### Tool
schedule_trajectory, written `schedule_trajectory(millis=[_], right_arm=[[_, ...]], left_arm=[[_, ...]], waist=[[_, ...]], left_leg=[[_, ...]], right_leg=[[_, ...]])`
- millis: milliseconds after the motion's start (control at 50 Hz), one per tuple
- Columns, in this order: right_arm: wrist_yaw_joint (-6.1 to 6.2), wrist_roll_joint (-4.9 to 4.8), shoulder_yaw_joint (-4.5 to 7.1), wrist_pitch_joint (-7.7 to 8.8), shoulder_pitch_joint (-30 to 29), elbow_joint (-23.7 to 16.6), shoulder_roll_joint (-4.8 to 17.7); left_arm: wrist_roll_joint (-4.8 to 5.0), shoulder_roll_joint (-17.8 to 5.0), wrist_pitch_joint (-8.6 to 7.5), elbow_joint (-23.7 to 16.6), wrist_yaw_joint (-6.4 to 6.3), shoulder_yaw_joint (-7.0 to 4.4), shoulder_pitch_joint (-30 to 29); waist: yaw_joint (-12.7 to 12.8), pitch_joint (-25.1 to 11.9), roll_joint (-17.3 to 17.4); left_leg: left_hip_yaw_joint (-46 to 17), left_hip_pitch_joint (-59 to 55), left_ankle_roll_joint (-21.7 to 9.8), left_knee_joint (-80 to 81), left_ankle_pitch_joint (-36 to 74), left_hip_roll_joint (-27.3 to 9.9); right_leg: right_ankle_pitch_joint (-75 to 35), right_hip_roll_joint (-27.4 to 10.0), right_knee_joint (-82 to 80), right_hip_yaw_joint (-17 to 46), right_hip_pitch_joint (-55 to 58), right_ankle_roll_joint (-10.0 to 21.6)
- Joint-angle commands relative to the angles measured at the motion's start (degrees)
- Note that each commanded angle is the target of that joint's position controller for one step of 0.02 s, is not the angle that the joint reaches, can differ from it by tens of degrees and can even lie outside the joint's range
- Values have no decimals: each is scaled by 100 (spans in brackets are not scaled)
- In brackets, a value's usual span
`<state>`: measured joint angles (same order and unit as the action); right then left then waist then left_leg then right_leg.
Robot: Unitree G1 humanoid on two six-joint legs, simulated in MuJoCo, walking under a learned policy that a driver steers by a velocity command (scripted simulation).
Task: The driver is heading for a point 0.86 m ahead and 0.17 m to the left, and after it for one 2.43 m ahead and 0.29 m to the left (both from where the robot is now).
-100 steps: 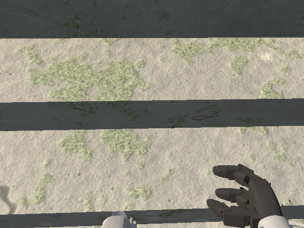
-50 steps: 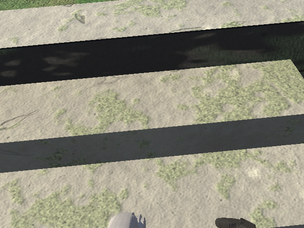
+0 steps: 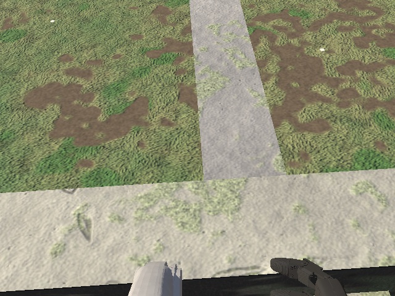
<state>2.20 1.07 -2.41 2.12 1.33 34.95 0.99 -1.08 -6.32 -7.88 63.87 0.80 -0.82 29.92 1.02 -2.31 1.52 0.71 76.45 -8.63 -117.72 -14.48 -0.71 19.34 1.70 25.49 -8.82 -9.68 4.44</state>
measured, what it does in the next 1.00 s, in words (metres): climbs, turning left: left foot 0.17 m higher, then right foot 0.17 m higher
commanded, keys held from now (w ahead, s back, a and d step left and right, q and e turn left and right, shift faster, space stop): w+q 0.60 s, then w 0.40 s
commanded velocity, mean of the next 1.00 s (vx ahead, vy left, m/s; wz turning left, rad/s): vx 0.50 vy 0.00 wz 0.36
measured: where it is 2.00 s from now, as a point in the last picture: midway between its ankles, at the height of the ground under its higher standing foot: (141, 80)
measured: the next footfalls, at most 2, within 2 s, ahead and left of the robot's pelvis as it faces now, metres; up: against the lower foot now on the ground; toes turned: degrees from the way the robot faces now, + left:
left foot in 0.16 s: +0.26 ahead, +0.08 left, +0.17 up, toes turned +9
right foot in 0.66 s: +0.61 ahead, +0.00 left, +0.34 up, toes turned +14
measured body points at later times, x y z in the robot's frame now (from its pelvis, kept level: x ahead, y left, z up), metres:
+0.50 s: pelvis +0.30 +0.04 +0.17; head +0.30 +0.06 +0.62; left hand +0.52 +0.23 +0.12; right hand +0.29 -0.19 +0.03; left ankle +0.22 +0.07 -0.56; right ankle +0.42 -0.06 -0.24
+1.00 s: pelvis +0.61 +0.11 +0.34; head +0.61 +0.12 +0.79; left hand +0.50 +0.34 +0.20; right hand +0.90 +0.02 +0.29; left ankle +0.70 +0.29 -0.32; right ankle +0.58 -0.01 -0.39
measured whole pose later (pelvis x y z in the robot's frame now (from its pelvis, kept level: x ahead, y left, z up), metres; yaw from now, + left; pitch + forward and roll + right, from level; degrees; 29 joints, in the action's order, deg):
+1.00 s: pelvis +0.61 +0.11 +0.34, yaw +22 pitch +3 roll -2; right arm -2.7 0.8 1.0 3.7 3.6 33.4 8.8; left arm -0.8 -11.8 -7.5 54.1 -0.3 -3.7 24.2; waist 2.7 -3.0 1.0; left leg -0.8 45.7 -5.2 -54.6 -3.5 -4.3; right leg 18.5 0.8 22.2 -8.2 -6.7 1.6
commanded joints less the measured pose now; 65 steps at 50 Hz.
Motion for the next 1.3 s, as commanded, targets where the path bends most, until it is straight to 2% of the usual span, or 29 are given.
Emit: schedule_trajectory(millis=[20,80,100,140,160,180,200,220,260,300,360,480,540,600,640,660,680,700,740,800,840,920,1040,1100,1120,1140,1160,1200,1300], right_arm=[[-116,-40,-26,4,-1093,-783,354],[-219,-159,-119,-95,-629,-404,-80],[-146,-306,-38,-81,-347,-333,227],[-131,-175,183,-142,1185,142,697],[-189,32,345,-131,1810,386,1083],[-127,42,566,-160,2308,641,1660],[-77,-21,779,-306,1961,615,2006],[-83,4,773,-257,1116,579,1877],[-100,6,705,-19,1246,1194,1438],[-162,135,545,167,1438,1710,776],[-291,16,499,353,1654,1810,792],[-302,-42,536,486,3013,2039,1267],[31,-50,614,321,3460,1928,1260],[95,-88,692,292,2834,1407,1584],[-75,-158,856,484,2572,1223,2210],[-214,-266,920,651,2232,1132,2197],[-412,-417,904,713,2257,944,1782],[-560,-103,951,729,2096,697,1553],[-486,193,680,639,1799,190,794],[-208,92,361,235,1469,-136,348],[-166,51,321,58,1448,-280,390],[-373,57,549,98,1073,-275,1380],[-533,-63,495,189,-252,-288,1055],[-412,113,691,333,1072,36,1382],[-332,250,784,408,1906,224,1650],[-232,379,895,446,2704,141,2215],[-205,338,957,394,2478,146,2542],[-232,153,754,404,1854,46,1687],[-198,6,641,620,1847,430,1485]], left_arm=[[92,-748,-22,-194,-261,-140,540],[234,-651,74,-419,-432,-95,243],[299,-949,86,-584,-437,-133,346],[331,-1501,38,-812,-373,-257,241],[263,-1596,-9,-1010,-286,-310,133],[205,-1340,-53,-1508,-111,-292,-47],[-50,-1290,-66,-1847,89,-400,-812],[-242,-644,-29,-2263,145,-309,-821],[-197,-235,-33,-2834,46,-170,-1473],[-129,257,160,-2941,-79,73,-1442],[-155,303,433,-2956,-148,190,-1430],[-290,616,450,-4103,-229,464,-3987],[-159,545,565,-4491,-64,506,-4696],[79,365,635,-3911,19,348,-3531],[290,-430,677,-3505,-112,-13,-2037],[94,-912,646,-3322,-181,-241,-1226],[-97,-1399,625,-2929,-203,-423,-519],[43,-1560,779,-2861,-225,-509,-1070],[179,-729,575,-2546,-126,-326,-2079],[-187,173,146,-1599,-121,-84,-1865],[-160,-159,28,-1273,-46,-176,-1746],[80,-1021,-110,-1429,-117,-306,-1684],[32,-1382,28,-1518,-81,-474,-551],[82,-1567,171,-1563,-86,-509,-482],[101,-1419,185,-1690,-102,-475,-549],[-10,-852,199,-2072,-97,-327,-576],[265,-717,209,-2250,-77,-299,-192],[104,-1052,250,-2344,-63,-406,-1159],[-102,-887,563,-2280,74,-395,-1054]], waist=[[57,470,-485],[-218,-294,-429],[-323,-602,-718],[-906,-1433,-1453],[-1152,-1831,-1482],[-1181,-1852,-41],[-1157,-1743,940],[-505,-1185,450],[-87,-86,-569],[267,523,-679],[454,892,-497],[-387,812,141],[-739,354,323],[26,-613,147],[845,-1600,844],[1335,-1997,651],[1302,-2371,-598],[1028,-1940,-2032],[192,-419,-800],[-458,551,347],[-741,757,-48],[-689,480,-360],[314,333,-640],[-361,-353,-810],[-712,-846,-662],[-923,-1612,342],[-601,-2018,1646],[-576,-795,181],[-3,83,268]], left_leg=[[755,-112,11,1684,-402,-419],[1425,-2666,-304,3434,-1049,-112],[1805,-3874,-323,4027,-1153,371],[1516,-5016,-444,5361,-1388,794],[519,-5976,-607,5891,-1455,668],[-2418,-7021,-1330,7279,-2785,-460],[-5566,-6787,-1707,9946,-4100,-1008],[-5584,-6388,-1420,10184,-4315,-1198],[-4214,-5509,-859,9932,-2300,-1074],[-2583,-4899,-551,9548,-910,-606],[-1413,-4602,-183,9384,-326,-232],[-2100,-5900,-126,10188,-133,-379],[-2211,-6286,-643,11393,2030,-568],[-1164,-6773,-427,10472,6826,-561],[-1262,-7301,-345,8710,9208,-842],[-1061,-6913,-172,7235,8921,-700],[-886,-5197,98,5238,6158,134],[-726,-4018,284,2606,859,1090],[-888,-2557,166,393,604,610],[-1268,-2330,-72,562,75,361],[-1380,-1916,28,1104,-118,212],[-373,-3537,391,5007,1280,-349],[584,-4497,368,8304,888,-25],[598,-6299,189,9207,672,430],[106,-7657,90,9057,572,-71],[-1779,-8772,-11,8942,351,-1840],[-4016,-9500,-714,9861,141,-2630],[-2553,-8131,-455,9949,244,-2058],[-821,-6767,-25,10689,1211,-1477]], right_leg=[[-1262,-1333,-2474,1115,232,428],[-6118,-1212,-2077,-89,593,568],[-9308,-1375,-1523,-49,313,621],[-10734,-1779,530,-40,1336,606],[-9596,-1655,1830,49,920,503],[-7207,-872,3927,214,-1328,142],[-1408,372,6630,666,-2564,-121],[-1363,-47,8224,1543,-3579,-137],[-1737,-185,9624,1351,-4494,-5],[-1428,-299,9977,1267,-5092,145],[-1354,-595,9013,1193,-5614,103],[-109,-680,9463,490,-7492,148],[119,-653,7182,124,-5846,20],[967,-34,5122,-358,-3114,359],[1217,216,4167,9,-1369,448],[1561,-174,3484,945,-396,692],[3203,-1200,2074,3656,748,1307],[3372,-1799,-247,6543,251,1913],[3717,-1974,-339,6059,-968,1695],[1259,-1686,18,3412,-2327,770],[422,-1527,-354,2527,-2217,532],[-1532,-1118,-1441,1100,-1836,647],[-2812,-1144,-1462,784,698,431],[-4702,-1112,444,629,859,209],[-3507,-955,1533,592,-103,153],[-726,-584,3264,444,-1232,124],[1018,73,4865,782,-2894,-40],[63,-388,5129,1247,-3351,-40],[-431,-617,4382,1244,-2930,-277]])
